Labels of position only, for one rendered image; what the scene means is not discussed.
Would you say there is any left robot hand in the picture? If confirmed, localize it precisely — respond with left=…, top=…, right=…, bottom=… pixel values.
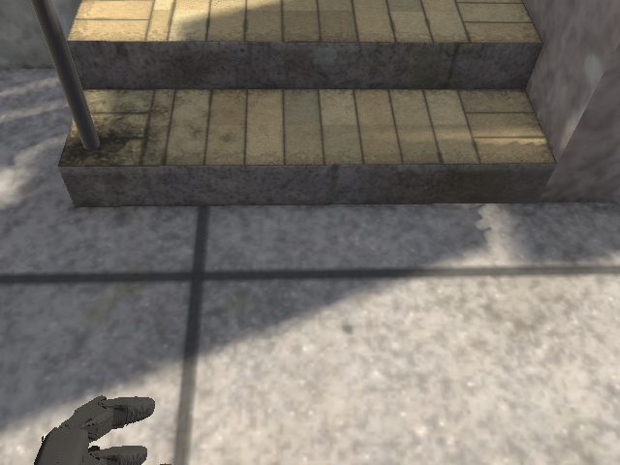
left=34, top=395, right=171, bottom=465

